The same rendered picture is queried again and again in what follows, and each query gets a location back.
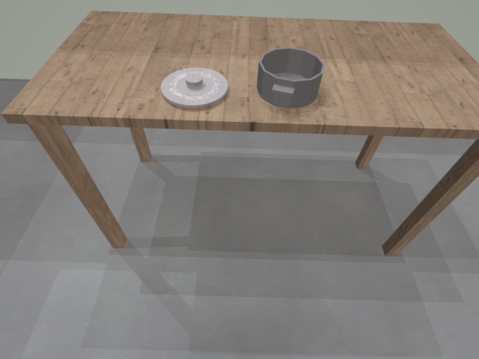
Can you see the lid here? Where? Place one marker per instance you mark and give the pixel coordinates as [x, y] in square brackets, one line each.
[176, 91]

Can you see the pot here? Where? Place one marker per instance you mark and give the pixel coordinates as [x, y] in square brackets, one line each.
[289, 77]

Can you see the table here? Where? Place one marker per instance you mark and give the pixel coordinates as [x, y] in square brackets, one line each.
[402, 79]

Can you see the knob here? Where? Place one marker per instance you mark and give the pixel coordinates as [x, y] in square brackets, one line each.
[194, 80]

